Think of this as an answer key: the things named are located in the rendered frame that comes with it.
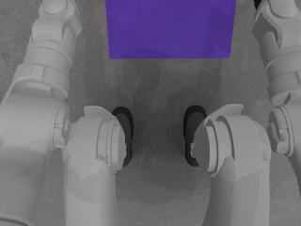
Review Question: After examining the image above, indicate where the robot right foot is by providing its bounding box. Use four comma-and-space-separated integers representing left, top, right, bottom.
182, 105, 207, 167

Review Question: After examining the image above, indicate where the right robot forearm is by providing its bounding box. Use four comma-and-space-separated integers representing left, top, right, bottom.
252, 0, 301, 106

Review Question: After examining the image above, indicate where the robot left upper arm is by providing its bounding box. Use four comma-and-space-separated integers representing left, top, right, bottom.
0, 93, 71, 226

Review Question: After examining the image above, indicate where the left robot forearm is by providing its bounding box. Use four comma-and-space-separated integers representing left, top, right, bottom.
0, 0, 83, 111

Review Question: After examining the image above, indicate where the robot right upper arm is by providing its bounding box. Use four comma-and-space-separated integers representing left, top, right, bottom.
266, 103, 301, 197

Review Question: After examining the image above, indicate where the robot right shin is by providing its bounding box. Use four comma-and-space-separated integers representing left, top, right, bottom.
190, 104, 271, 167

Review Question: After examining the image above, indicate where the carton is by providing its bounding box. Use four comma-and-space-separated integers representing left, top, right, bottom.
105, 0, 237, 59

